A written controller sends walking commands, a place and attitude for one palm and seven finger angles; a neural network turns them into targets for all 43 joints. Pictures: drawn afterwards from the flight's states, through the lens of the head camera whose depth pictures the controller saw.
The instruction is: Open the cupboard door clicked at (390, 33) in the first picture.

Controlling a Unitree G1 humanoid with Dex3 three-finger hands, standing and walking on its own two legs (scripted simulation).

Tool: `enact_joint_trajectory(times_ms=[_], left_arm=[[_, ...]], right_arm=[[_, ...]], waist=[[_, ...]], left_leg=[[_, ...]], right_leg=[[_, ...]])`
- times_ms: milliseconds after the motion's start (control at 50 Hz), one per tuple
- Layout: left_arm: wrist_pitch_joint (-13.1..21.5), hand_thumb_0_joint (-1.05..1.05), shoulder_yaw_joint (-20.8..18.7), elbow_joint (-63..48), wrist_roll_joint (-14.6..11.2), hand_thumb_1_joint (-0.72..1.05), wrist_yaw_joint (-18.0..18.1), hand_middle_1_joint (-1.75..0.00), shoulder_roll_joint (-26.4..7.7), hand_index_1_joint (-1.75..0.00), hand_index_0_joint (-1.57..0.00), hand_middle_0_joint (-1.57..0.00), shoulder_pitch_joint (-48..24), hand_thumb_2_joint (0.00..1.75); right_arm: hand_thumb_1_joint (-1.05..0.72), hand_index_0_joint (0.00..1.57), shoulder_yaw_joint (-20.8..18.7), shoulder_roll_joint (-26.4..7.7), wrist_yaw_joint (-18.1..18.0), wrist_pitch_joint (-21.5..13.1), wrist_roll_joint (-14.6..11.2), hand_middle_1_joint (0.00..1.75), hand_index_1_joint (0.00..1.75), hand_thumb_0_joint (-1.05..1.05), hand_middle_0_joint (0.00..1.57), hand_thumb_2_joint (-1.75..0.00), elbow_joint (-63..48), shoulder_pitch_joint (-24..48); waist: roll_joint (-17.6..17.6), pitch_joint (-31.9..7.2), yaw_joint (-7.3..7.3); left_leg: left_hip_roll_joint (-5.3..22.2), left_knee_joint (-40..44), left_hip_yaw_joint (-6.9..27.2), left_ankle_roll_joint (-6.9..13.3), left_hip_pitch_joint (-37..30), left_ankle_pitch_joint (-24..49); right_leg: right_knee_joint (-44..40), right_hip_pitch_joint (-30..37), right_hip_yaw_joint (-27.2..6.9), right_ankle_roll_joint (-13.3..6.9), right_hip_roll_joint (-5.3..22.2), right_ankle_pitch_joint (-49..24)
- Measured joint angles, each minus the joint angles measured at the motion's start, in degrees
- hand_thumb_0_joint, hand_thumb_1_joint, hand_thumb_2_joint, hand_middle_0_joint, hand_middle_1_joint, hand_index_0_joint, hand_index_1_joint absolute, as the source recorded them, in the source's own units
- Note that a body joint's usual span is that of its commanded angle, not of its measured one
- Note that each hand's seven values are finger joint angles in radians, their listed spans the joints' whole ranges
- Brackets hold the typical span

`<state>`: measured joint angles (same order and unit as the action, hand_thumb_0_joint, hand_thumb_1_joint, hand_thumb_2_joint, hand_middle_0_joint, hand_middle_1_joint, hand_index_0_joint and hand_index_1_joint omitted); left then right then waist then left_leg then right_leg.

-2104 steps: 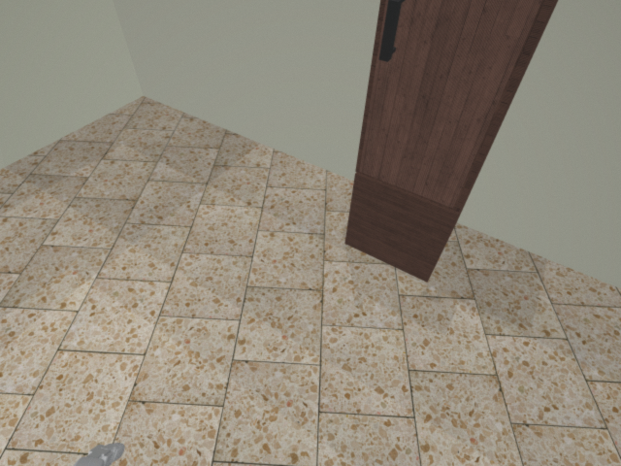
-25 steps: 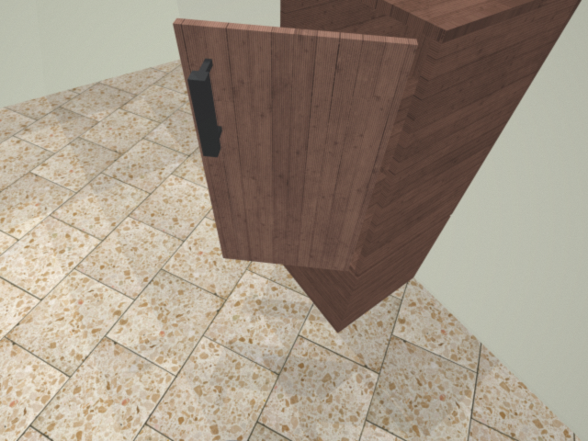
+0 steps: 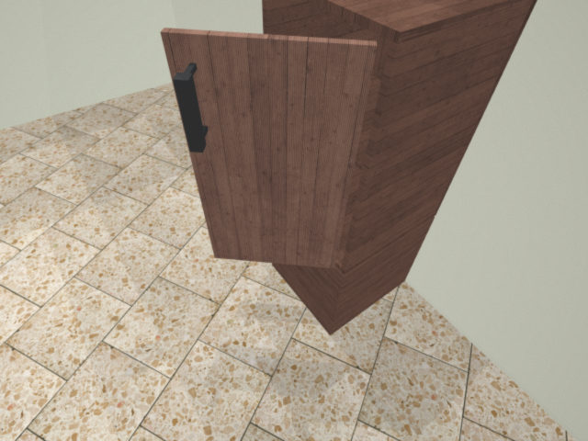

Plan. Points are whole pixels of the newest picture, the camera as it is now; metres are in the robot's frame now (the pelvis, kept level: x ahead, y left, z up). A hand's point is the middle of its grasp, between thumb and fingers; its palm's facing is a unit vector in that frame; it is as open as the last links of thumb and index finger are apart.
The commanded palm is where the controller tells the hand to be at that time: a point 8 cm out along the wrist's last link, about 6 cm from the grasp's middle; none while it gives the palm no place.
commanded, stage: come to a stop and stand still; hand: left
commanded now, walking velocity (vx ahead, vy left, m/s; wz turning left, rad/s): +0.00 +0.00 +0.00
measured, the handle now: (194, 108) +0.59 +0.21 +0.15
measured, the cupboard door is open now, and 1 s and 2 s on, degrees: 49 49 49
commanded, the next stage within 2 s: look again from close up in 0.52 s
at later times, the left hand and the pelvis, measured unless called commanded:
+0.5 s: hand out of the picture -0.06 +0.19 -0.17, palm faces +0.05 -0.98 -0.19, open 7.4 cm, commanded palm none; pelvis -0.03 +0.01 +0.01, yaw +1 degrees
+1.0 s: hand out of the picture -0.04 +0.17 -0.17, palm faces +0.04 -0.99 -0.12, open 7.4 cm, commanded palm none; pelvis -0.01 +0.02 +0.01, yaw +0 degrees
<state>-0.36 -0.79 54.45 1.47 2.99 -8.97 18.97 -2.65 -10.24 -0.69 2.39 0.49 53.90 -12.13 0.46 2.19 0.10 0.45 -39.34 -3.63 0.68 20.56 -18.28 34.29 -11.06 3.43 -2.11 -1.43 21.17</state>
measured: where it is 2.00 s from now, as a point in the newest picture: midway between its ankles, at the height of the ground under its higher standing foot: outside the picture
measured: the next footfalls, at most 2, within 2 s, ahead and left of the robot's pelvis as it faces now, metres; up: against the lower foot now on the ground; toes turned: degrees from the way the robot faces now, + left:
none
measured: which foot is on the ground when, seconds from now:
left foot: down 0.00-1.00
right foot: down 0.00-1.00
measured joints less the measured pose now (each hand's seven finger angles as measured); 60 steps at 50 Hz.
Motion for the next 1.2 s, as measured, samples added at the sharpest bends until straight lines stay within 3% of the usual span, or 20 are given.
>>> enact_joint_trajectory(times_ms=[100, 500, 880, 1200], left_arm=[[-1.1, 0.01, 0.3, 0.6, -0.3, 0.91, -0.3, -0.3, -0.3, -0.3, -0.2, -0.2, -0.3, 0.9], [-0.2, 0.01, 0.1, 5.0, -0.4, 0.91, -1.1, -0.3, -1.8, -0.3, -0.2, -0.2, 4.5, 0.9], [1.0, 0.01, 1.4, 7.7, -0.5, 0.91, -0.9, -0.3, 1.3, -0.3, -0.2, -0.2, 4.0, 0.9], [1.1, 0.01, 1.4, 8.3, -0.5, 0.91, -0.6, -0.3, 0.7, -0.3, -0.2, -0.2, 2.0, 0.9]], right_arm=[[-0.91, 0.2, 1.2, 1.9, 0.1, -0.5, 0.4, 0.3, 0.3, 0.01, 0.2, -0.9, 1.3, -2.3], [-0.91, 0.2, 2.7, 2.4, 0.0, -1.3, 0.6, 0.3, 0.3, 0.01, 0.2, -0.9, 6.5, -7.8], [-0.92, 0.2, 2.9, 2.9, -0.5, -2.6, 0.1, 0.3, 0.3, 0.01, 0.2, -0.9, 9.4, -5.9], [-0.92, 0.2, 3.1, 2.5, -0.9, -3.3, -0.1, 0.3, 0.3, 0.01, 0.2, -0.9, 10.4, -4.5]], waist=[[-2.5, -1.1, -0.06], [-1.6, -3.7, -0.08], [-2.5, -3.5, 0.15], [-2.6, -2.5, -0.01]], left_leg=[[-0.2, 3.5, 0.3, 2.3, -1.6, 4.3], [-1.4, 11.0, 0.5, 2.8, -0.8, 9.7], [-2.6, 13.8, -0.5, 3.9, -2.7, 9.9], [-3.4, 15.6, -1.5, 4.5, -5.4, 9.0]], right_leg=[[-0.3, 0.1, 0.7, 0.1, -0.5, -0.9], [-6.3, -1.4, 0.7, 0.5, 0.1, -6.0], [-8.4, 0.0, -0.4, 1.8, 1.3, -5.9], [-10.0, 2.3, -1.5, 2.5, 2.1, -5.3]])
